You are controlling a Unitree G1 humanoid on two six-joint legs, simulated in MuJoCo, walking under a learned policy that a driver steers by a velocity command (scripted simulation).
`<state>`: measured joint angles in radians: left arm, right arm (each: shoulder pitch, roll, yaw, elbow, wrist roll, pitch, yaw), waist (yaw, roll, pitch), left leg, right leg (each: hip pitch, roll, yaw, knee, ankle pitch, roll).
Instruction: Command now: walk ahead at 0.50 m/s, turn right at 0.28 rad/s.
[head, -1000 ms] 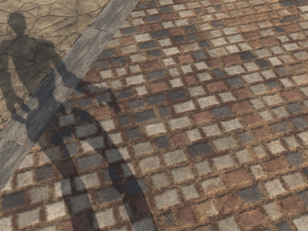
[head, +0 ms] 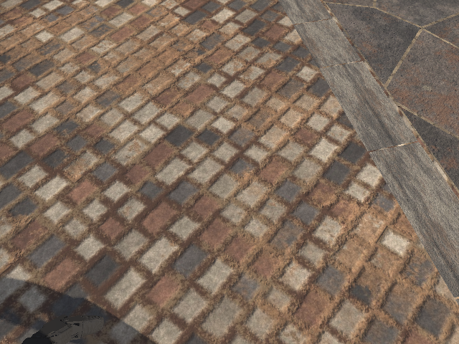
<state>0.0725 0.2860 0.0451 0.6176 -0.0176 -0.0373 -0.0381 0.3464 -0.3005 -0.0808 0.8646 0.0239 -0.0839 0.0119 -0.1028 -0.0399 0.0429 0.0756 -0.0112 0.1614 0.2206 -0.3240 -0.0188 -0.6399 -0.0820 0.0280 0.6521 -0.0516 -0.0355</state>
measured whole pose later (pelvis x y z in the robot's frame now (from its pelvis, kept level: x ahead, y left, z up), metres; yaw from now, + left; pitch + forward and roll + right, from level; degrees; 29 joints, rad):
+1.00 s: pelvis +0.38 +0.01 +0.00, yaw +9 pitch -1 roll +1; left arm 0.23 0.24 0.04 0.95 0.02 0.00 0.03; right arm 0.11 -0.23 -0.02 0.92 -0.02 0.00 -0.01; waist 0.00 0.02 0.02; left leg -0.29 -0.04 0.01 0.48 -0.18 0.03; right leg -0.23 -0.05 0.02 0.53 -0.29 0.04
